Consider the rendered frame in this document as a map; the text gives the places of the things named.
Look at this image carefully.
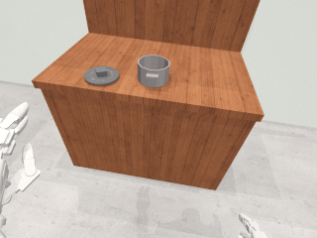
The knob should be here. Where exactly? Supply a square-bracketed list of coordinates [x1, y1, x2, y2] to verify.
[95, 66, 107, 76]

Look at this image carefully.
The pot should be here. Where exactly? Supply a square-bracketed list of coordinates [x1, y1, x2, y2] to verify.
[137, 55, 170, 88]

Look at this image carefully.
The lid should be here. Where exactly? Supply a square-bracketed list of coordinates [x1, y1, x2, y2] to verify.
[83, 65, 119, 86]

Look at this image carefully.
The robot left hand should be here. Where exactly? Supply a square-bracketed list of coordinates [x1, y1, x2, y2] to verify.
[0, 102, 41, 214]

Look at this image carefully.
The table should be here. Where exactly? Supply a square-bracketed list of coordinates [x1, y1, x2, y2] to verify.
[32, 0, 264, 190]

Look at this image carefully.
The robot right hand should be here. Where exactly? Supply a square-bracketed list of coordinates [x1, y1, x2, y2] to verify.
[238, 213, 267, 238]

